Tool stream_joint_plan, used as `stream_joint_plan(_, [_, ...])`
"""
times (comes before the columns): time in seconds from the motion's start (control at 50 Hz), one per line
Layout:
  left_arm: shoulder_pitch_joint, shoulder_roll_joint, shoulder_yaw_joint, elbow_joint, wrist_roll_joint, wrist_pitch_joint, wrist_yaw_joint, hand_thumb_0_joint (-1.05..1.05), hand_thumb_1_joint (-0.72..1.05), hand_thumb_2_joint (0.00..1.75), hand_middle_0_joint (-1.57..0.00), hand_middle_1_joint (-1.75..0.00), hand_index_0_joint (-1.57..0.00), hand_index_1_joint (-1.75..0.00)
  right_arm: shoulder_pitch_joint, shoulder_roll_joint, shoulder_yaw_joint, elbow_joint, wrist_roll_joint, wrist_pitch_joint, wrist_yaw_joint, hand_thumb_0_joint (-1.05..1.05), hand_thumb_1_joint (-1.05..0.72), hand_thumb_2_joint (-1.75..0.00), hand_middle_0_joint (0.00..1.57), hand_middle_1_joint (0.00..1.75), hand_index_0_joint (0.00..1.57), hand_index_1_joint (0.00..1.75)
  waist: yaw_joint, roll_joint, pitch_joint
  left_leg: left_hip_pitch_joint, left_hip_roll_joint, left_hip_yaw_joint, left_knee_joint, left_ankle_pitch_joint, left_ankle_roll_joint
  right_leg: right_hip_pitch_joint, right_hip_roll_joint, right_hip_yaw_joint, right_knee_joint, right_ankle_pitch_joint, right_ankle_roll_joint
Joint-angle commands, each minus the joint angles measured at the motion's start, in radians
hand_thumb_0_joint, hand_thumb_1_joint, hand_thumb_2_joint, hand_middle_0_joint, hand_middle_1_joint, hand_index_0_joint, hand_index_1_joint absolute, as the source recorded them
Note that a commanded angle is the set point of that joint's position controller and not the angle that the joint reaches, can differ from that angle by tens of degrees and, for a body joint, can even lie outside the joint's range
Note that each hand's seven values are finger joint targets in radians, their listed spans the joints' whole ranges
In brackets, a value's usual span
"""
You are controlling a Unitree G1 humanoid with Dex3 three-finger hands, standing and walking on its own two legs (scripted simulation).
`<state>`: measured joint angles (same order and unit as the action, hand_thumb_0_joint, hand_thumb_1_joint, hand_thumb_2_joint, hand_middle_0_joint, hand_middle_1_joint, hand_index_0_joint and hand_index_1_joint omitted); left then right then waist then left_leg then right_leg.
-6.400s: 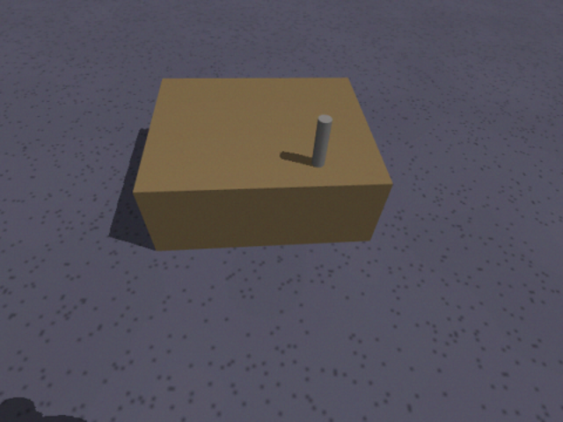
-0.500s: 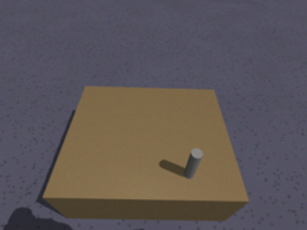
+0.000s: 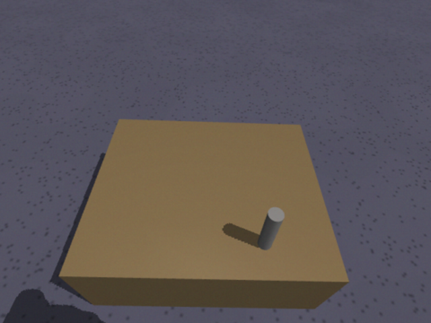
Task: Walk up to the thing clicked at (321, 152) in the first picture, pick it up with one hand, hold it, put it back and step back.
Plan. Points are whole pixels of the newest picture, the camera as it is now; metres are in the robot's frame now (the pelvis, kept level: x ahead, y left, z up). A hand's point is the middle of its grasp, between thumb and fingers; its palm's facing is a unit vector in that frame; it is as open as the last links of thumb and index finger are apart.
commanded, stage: stand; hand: right
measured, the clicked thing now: (269, 230) +0.47 -0.20 -0.32
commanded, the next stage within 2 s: go down in 0.12 s
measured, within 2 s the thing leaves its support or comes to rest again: neither
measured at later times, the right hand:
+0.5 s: hand out of the picture +0.15 -0.26 -0.16, palm faces +0.05 +0.94 -0.33, open 12.0 cm
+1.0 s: hand out of the picture +0.15 -0.27 -0.16, palm faces +0.08 +0.94 -0.32, open 17.5 cm
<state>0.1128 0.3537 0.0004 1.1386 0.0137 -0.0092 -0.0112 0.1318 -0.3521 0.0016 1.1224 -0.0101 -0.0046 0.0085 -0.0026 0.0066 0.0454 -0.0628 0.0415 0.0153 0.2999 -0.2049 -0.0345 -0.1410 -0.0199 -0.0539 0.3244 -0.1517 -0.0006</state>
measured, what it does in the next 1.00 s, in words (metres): stands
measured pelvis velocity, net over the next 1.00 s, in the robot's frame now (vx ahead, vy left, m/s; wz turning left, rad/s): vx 0.01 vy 0.01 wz -0.02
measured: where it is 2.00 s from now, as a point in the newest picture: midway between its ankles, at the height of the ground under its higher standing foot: outside the picture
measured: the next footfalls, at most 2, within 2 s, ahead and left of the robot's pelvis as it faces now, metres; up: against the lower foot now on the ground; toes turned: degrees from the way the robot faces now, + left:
none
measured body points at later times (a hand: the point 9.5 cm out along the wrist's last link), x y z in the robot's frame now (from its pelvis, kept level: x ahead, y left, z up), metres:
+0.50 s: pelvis -0.01 +0.01 -0.01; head +0.04 -0.01 +0.43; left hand +0.10 +0.27 -0.13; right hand +0.15 -0.31 -0.13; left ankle -0.03 +0.14 -0.75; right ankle +0.02 -0.12 -0.75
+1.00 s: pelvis +0.01 +0.01 -0.04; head +0.07 +0.00 +0.41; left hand +0.15 +0.26 -0.14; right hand +0.15 -0.32 -0.13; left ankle -0.03 +0.14 -0.75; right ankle +0.02 -0.12 -0.75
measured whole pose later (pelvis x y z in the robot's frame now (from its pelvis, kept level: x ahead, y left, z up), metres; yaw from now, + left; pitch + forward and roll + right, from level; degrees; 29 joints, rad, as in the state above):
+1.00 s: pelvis +0.01 +0.01 -0.04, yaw -1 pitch +9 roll +2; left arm 0.23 0.25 0.01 0.67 -0.01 -0.11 0.10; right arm 0.18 -0.36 -0.21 0.58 -0.05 0.25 0.11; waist 0.01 -0.01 -0.05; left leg -0.47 0.02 0.05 0.74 -0.43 -0.02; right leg -0.58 -0.05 0.00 0.79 -0.37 0.01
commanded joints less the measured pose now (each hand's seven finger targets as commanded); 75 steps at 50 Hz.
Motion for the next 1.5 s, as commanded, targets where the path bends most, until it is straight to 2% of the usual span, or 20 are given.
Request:
stream_joint_plan(0.0, [-0.046, 0.222, 0.039, -0.066, -0.004, -0.025, 0.018, 0.00, 0.90, 0.90, -0.20, -0.30, -0.20, -0.30, -0.034, -0.207, -0.039, -0.058, -0.002, -0.019, -0.014, 0.00, -0.90, -0.90, 0.20, 0.30, 0.20, 0.30, 0.003, -0.006, -0.066, -0.053, 0.101, -0.070, -0.050, 0.111, 0.044, 0.057, -0.122, 0.108, -0.046, 0.119, -0.019])
stream_joint_plan(0.18, [-0.040, 0.225, 0.039, -0.066, -0.005, -0.025, 0.018, 0.00, 0.90, 0.90, -0.20, -0.30, -0.20, -0.30, -0.030, -0.205, -0.041, -0.057, -0.002, -0.020, -0.014, 0.00, -0.90, -0.90, 0.20, 0.30, 0.20, 0.30, 0.001, -0.011, -0.071, -0.046, 0.102, -0.071, -0.056, 0.119, 0.042, 0.059, -0.120, 0.104, -0.040, 0.122, -0.022])
stream_joint_plan(0.2, [-0.045, 0.217, 0.039, -0.065, -0.007, -0.024, 0.017, 0.00, 0.89, 0.94, -0.21, -0.30, -0.20, -0.31, -0.029, -0.213, -0.040, -0.055, -0.003, -0.020, -0.015, 0.00, -0.82, -0.82, 0.12, 0.22, 0.12, 0.22, 0.001, 0.003, -0.060, -0.055, 0.099, -0.066, -0.058, 0.099, 0.043, 0.055, -0.120, 0.110, -0.047, 0.113, -0.019])
stream_joint_plan(0.22, [-0.023, 0.061, 0.022, -0.358, -0.061, -0.073, 0.036, 0.00, 0.94, 0.94, -0.23, -0.32, -0.22, -0.33, -0.380, -0.048, -0.069, -0.406, 0.054, -0.114, -0.024, 0.00, -0.74, -0.74, 0.05, 0.14, 0.04, 0.14, 0.104, -0.037, 0.037, -0.250, -0.052, 0.020, 0.025, 0.061, 0.029, -0.050, 0.002, -0.001, 0.013, -0.015, -0.019])
stream_joint_plan(0.24, [0.013, 0.089, 0.028, -0.318, -0.069, -0.069, 0.044, 0.00, 0.91, 0.93, -0.22, -0.31, -0.21, -0.32, -0.472, -0.094, -0.078, -0.328, 0.035, -0.110, -0.027, 0.00, -0.66, -0.66, 0.03, 0.06, 0.03, 0.06, 0.065, -0.019, -0.017, -0.218, -0.051, 0.028, 0.037, 0.041, 0.031, -0.030, 0.002, 0.013, 0.018, -0.042, -0.014])
stream_joint_plan(0.26, [0.041, 0.105, 0.037, -0.319, -0.071, -0.059, 0.051, 0.00, 0.90, 0.92, -0.22, -0.31, -0.22, -0.32, -0.351, -0.170, -0.114, -0.231, 0.016, -0.080, -0.025, 0.00, -0.58, -0.58, 0.05, 0.05, 0.04, 0.05, 0.053, -0.003, -0.026, -0.223, -0.045, 0.028, 0.042, 0.023, 0.031, -0.038, 0.010, 0.014, 0.038, -0.055, -0.016])
stream_joint_plan(0.28, [0.073, 0.118, 0.054, -0.322, -0.067, -0.053, 0.055, 0.00, 0.89, 0.91, -0.22, -0.31, -0.22, -0.31, -0.297, -0.187, -0.140, -0.126, 0.005, -0.050, -0.019, 0.00, -0.50, -0.50, 0.04, 0.05, 0.04, 0.05, 0.050, 0.007, -0.057, -0.249, -0.042, 0.024, 0.068, 0.022, 0.033, -0.057, 0.009, 0.016, 0.071, -0.042, -0.015])
stream_joint_plan(0.32, [0.108, 0.118, 0.073, -0.377, -0.056, -0.049, 0.066, 0.00, 0.91, 0.91, -0.22, -0.31, -0.22, -0.31, -0.329, -0.285, -0.215, -0.095, -0.050, -0.029, -0.006, 0.00, -0.34, -0.34, 0.06, 0.05, 0.05, 0.05, 0.034, 0.017, -0.185, -0.208, -0.036, 0.020, 0.110, 0.069, 0.033, -0.069, 0.018, 0.011, 0.134, 0.035, -0.013])
stream_joint_plan(0.36, [0.147, 0.096, 0.083, -0.406, -0.038, -0.049, 0.062, 0.00, 0.90, 0.89, -0.21, -0.31, -0.22, -0.31, -0.171, -0.255, -0.244, -0.094, -0.086, -0.011, 0.013, 0.00, -0.18, -0.18, 0.07, 0.04, 0.06, 0.04, -0.023, -0.015, -0.244, -0.187, -0.036, 0.021, 0.141, 0.101, 0.040, -0.086, 0.023, 0.003, 0.157, 0.095, -0.004])
stream_joint_plan(0.4, [0.126, 0.085, 0.077, -0.464, -0.039, -0.057, 0.061, 0.00, 0.91, 0.89, -0.21, -0.31, -0.22, -0.31, -0.100, -0.253, -0.266, -0.147, -0.092, 0.031, 0.023, 0.00, -0.06, -0.12, 0.09, 0.03, 0.07, 0.03, -0.044, -0.070, -0.288, -0.147, -0.042, 0.030, 0.154, 0.149, 0.048, -0.074, 0.024, 0.004, 0.159, 0.158, 0.006])
stream_joint_plan(0.5, [0.096, 0.067, 0.066, -0.549, -0.047, -0.062, 0.064, 0.00, 0.90, 0.90, -0.21, -0.31, -0.21, -0.31, -0.124, -0.178, -0.226, -0.267, -0.072, 0.131, 0.053, 0.00, 0.24, -0.07, 0.07, 0.04, 0.06, 0.04, -0.003, -0.034, -0.192, -0.216, -0.060, 0.041, 0.151, 0.083, 0.049, -0.140, 0.006, 0.017, 0.161, 0.077, -0.008])
stream_joint_plan(0.6, [0.091, 0.059, 0.060, -0.583, -0.052, -0.077, 0.070, 0.00, 0.90, 0.89, -0.21, -0.31, -0.21, -0.30, -0.116, -0.218, -0.250, -0.397, -0.068, 0.178, 0.085, 0.00, 0.49, -0.06, 0.04, 0.05, 0.04, 0.05, 0.005, -0.044, -0.163, -0.281, -0.057, 0.035, 0.169, -0.011, 0.046, -0.178, 0.010, 0.019, 0.188, -0.021, -0.016])
stream_joint_plan(0.62, [0.106, 0.062, 0.066, -0.581, -0.047, -0.082, 0.074, 0.00, 0.90, 0.89, -0.21, -0.31, -0.21, -0.30, -0.119, -0.193, -0.233, -0.408, -0.070, 0.181, 0.089, 0.00, 0.51, -0.06, 0.03, 0.06, 0.04, 0.06, 0.025, -0.023, -0.196, -0.295, -0.060, 0.034, 0.187, 0.011, 0.044, -0.159, 0.004, 0.024, 0.205, 0.000, -0.019])
stream_joint_plan(0.8, [0.137, 0.057, 0.067, -0.572, -0.025, -0.136, 0.104, 0.00, 0.89, 0.91, -0.20, -0.30, -0.20, -0.31, -0.063, -0.228, -0.281, -0.580, -0.071, 0.173, 0.075, 0.00, 0.61, -0.02, 0.04, 0.05, 0.04, 0.05, 0.027, -0.075, -0.320, -0.359, -0.053, 0.037, 0.330, 0.101, 0.038, -0.183, -0.005, 0.044, 0.346, 0.100, -0.011])
stream_joint_plan(0.88, [0.134, 0.062, 0.070, -0.583, -0.029, -0.143, 0.124, 0.00, 0.89, 0.91, -0.20, -0.30, -0.19, -0.30, -0.019, -0.251, -0.293, -0.659, -0.057, 0.206, 0.084, 0.00, 0.61, -0.03, 0.04, 0.05, 0.04, 0.05, 0.026, -0.071, -0.327, -0.373, -0.050, 0.038, 0.354, 0.128, 0.035, -0.202, -0.002, 0.045, 0.381, 0.121, -0.013])
stream_joint_plan(0.9, [0.127, 0.055, 0.064, -0.587, -0.030, -0.143, 0.127, 0.00, 0.89, 0.91, -0.20, -0.30, -0.19, -0.30, 0.017, -0.219, -0.275, -0.641, -0.045, 0.220, 0.091, 0.00, 0.60, -0.03, 0.04, 0.05, 0.04, 0.05, 0.026, -0.059, -0.299, -0.383, -0.053, 0.042, 0.356, 0.114, 0.035, -0.222, -0.003, 0.047, 0.383, 0.110, -0.012])
stream_joint_plan(0.94, [0.123, 0.055, 0.062, -0.601, -0.032, -0.146, 0.133, 0.00, 0.89, 0.91, -0.20, -0.30, -0.19, -0.30, 0.015, -0.259, -0.302, -0.708, -0.041, 0.240, 0.095, 0.00, 0.61, -0.03, 0.04, 0.05, 0.04, 0.05, 0.016, -0.092, -0.305, -0.389, -0.051, 0.041, 0.361, 0.100, 0.038, -0.237, -0.001, 0.048, 0.394, 0.095, -0.011])
stream_joint_plan(1.0, [0.115, 0.051, 0.056, -0.618, -0.036, -0.151, 0.142, 0.00, 0.89, 0.91, -0.20, -0.30, -0.19, -0.30, 0.064, -0.220, -0.276, -0.708, -0.030, 0.276, 0.108, 0.00, 0.61, -0.03, 0.03, 0.05, 0.04, 0.05, 0.025, -0.080, -0.261, -0.418, -0.054, 0.047, 0.370, 0.074, 0.037, -0.272, -0.002, 0.052, 0.406, 0.067, -0.011])
stream_joint_plan(1.3, [0.129, 0.040, 0.053, -0.659, -0.034, -0.190, 0.176, 0.00, 0.89, 0.90, -0.19, -0.30, -0.19, -0.30, 0.158, -0.269, -0.334, -0.922, -0.005, 0.351, 0.127, 0.00, 0.58, -0.04, 0.04, 0.05, 0.04, 0.05, 0.029, -0.086, -0.350, -0.478, -0.051, 0.049, 0.465, 0.112, 0.030, -0.327, -0.005, 0.073, 0.520, 0.113, -0.018])
stream_joint_plan(1.48, [0.112, 0.037, 0.045, -0.682, -0.035, -0.216, 0.196, 0.00, 0.90, 0.90, -0.19, -0.30, -0.19, -0.30, 0.186, -0.282, -0.347, -1.004, 0.004, 0.380, 0.136, 0.00, 0.59, -0.04, 0.04, 0.05, 0.04, 0.05, 0.031, -0.097, -0.296, -0.535, -0.053, 0.053, 0.463, -0.019, 0.034, -0.397, -0.003, 0.078, 0.519, -0.033, -0.016])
